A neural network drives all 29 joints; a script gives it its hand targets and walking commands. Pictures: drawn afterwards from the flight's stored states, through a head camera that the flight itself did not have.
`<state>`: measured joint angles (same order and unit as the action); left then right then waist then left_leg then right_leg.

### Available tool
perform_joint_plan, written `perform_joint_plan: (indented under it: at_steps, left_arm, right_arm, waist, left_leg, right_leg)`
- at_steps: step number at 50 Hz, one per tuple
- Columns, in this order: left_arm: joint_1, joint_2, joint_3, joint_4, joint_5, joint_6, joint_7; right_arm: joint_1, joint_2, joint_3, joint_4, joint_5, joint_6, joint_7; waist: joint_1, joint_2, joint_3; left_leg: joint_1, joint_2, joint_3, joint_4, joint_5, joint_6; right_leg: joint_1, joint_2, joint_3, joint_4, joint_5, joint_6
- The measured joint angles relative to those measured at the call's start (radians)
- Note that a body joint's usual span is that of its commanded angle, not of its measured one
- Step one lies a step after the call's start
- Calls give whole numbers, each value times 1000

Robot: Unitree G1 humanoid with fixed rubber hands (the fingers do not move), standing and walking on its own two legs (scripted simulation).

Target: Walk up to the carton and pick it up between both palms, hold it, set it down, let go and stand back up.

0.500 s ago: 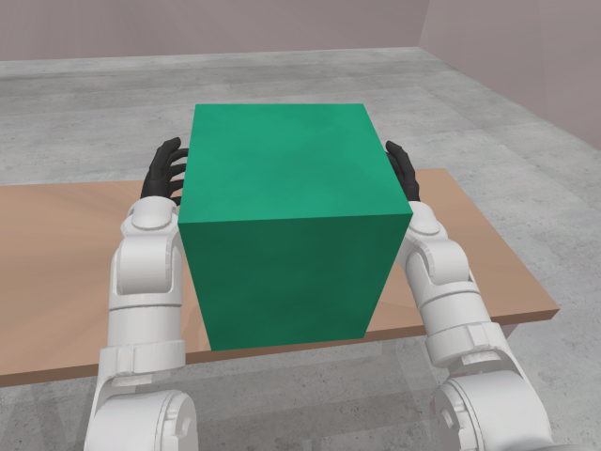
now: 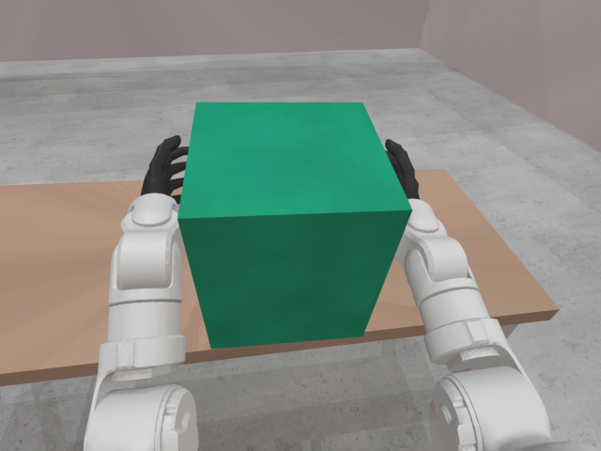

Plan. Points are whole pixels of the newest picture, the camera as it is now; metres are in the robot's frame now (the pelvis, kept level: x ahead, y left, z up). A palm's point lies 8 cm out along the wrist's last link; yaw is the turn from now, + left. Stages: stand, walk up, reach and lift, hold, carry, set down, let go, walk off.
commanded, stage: hold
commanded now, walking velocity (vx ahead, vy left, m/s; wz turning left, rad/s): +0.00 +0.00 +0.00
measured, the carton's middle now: (285, 227) +0.36 +0.00 +0.15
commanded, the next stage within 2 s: none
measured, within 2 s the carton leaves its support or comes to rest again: neither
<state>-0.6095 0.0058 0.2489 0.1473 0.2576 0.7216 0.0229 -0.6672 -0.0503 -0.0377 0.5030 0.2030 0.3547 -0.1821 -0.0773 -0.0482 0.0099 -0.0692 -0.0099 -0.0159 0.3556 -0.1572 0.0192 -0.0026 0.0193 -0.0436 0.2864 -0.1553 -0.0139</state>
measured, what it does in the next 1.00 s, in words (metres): stands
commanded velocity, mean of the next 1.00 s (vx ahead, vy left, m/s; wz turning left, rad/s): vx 0.00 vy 0.00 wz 0.00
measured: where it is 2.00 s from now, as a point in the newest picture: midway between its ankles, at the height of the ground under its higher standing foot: outside the picture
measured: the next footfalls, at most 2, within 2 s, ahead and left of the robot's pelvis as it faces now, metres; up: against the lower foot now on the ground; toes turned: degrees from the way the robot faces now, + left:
none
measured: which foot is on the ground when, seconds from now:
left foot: down 0.00-1.00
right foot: down 0.00-1.00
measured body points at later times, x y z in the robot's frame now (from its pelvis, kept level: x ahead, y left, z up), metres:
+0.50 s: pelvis +0.00 +0.00 +0.00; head -0.05 +0.03 +0.45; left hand +0.38 +0.16 +0.19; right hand +0.38 -0.15 +0.19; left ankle +0.03 +0.10 -0.75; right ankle +0.01 -0.11 -0.75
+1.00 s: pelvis +0.00 +0.00 +0.00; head -0.05 +0.03 +0.45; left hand +0.37 +0.16 +0.19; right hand +0.37 -0.15 +0.18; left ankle +0.03 +0.10 -0.75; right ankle +0.01 -0.11 -0.75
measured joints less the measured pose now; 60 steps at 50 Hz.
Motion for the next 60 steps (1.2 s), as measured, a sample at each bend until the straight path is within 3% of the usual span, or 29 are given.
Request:
perform_joint_plan:
  at_steps: [41, 50, 60]
  left_arm:
    - [5, -1, -2, -7, 1, 1, 0]
    - [31, -14, 4, -37, 18, 6, -17]
    - [17, -16, 5, -22, 25, 1, -18]
  right_arm:
    - [4, -1, 3, -7, 3, 1, -1]
    - [35, 10, 3, -30, -7, 1, 0]
    - [35, 11, -7, -19, -18, -11, 10]
  waist:
    - [-1, 0, 0]
    - [-21, -2, 17]
    - [-12, 0, 19]
  left_leg:
    - [1, -1, -1, 1, -2, 1]
    - [21, -4, -9, -4, 0, 1]
    - [25, -2, 1, -8, 4, 1]
  right_leg:
    - [2, 1, 2, -1, -1, 0]
    - [27, -2, -6, -12, 1, 1]
    - [23, 0, 4, -6, 4, 1]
